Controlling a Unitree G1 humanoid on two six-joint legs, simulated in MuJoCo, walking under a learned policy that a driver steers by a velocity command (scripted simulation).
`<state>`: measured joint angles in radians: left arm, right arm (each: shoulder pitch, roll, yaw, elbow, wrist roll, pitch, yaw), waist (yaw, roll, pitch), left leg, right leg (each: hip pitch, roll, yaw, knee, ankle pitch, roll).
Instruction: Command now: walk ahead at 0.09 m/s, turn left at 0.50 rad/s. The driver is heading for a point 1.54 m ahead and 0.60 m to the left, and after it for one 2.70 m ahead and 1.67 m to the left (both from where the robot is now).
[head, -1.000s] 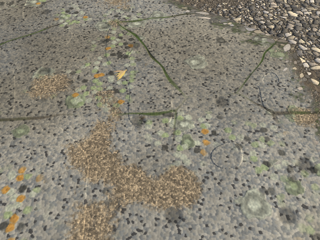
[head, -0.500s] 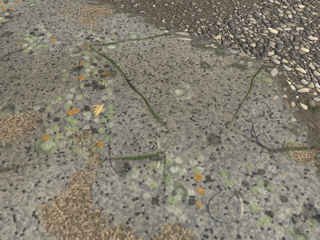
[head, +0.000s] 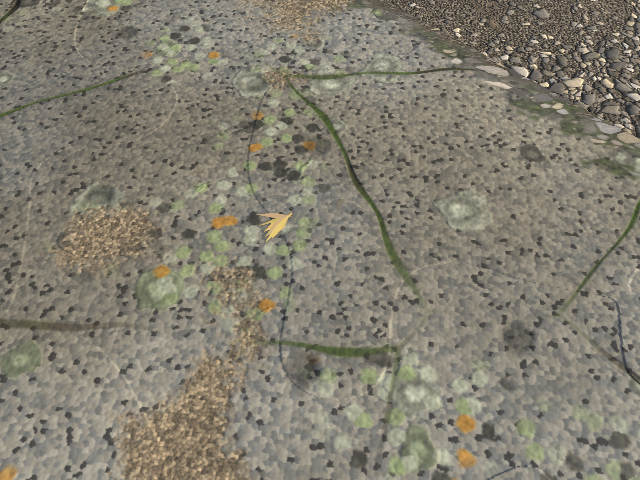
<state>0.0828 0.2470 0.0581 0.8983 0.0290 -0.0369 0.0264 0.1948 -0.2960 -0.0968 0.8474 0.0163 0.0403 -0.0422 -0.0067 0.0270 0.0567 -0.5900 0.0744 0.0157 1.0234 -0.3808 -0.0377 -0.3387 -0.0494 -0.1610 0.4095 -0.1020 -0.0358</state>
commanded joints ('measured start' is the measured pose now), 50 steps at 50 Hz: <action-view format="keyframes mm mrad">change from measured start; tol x32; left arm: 1 -81 171 38 -66 -9 -1 19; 50 78 190 26 -63 -52 35 -14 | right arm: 1 72 -44 -11 -54 -3 4 14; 50 16 -106 1 -203 -11 -6 23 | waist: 1 -28 -149 -162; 8 -46 -104 -141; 10 13 350 -92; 32 53 110 -173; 34 -29 -323 -164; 50 5 -168 -110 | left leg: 1 160 27 -5 -115 100 11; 8 356 -47 58 -502 201 103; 10 559 267 -447 -652 737 303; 26 417 109 -410 -666 410 271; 31 417 57 -481 -582 497 220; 34 0 -239 -177 -193 -254 64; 39 -17 -136 -161 184 -75 -30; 50 495 -82 -21 -704 289 34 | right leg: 1 45 -280 123 -198 98 -191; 8 111 -256 49 3 -64 -56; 12 -379 25 176 753 -507 91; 30 -41 86 239 157 -219 90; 34 318 -335 637 -97 328 -185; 50 124 -160 273 5 171 -87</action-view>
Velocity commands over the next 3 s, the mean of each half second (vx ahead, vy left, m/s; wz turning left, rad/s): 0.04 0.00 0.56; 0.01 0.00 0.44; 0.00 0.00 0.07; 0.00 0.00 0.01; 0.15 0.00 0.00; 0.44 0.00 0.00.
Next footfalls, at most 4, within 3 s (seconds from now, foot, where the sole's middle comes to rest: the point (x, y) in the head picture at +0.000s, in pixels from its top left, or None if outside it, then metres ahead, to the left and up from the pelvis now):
0.18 left None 0.08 0.14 -0.78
0.66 right None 0.16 -0.07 -0.77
1.02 left None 0.03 0.17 -0.77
2.84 left None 0.37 0.34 -0.77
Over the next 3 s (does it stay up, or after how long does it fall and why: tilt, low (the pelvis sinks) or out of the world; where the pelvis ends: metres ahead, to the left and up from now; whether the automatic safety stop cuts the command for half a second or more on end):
stays up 0.33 0.22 0.00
